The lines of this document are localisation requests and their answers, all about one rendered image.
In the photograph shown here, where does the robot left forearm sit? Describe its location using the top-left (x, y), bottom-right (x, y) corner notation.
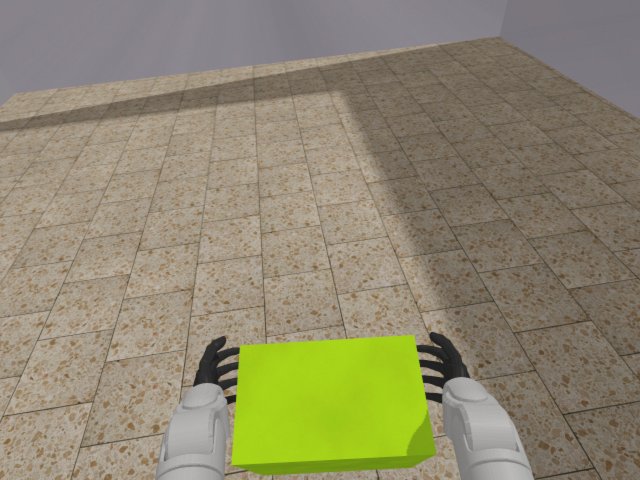
top-left (155, 383), bottom-right (231, 480)

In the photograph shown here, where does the robot right forearm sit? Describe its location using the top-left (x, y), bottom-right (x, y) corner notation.
top-left (442, 377), bottom-right (534, 480)

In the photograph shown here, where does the carton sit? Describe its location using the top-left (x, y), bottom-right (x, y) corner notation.
top-left (231, 335), bottom-right (436, 476)

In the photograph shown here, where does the robot right hand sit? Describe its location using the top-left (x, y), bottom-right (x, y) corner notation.
top-left (416, 332), bottom-right (471, 404)

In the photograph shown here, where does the robot left hand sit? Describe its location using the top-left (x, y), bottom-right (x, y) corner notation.
top-left (193, 336), bottom-right (240, 405)

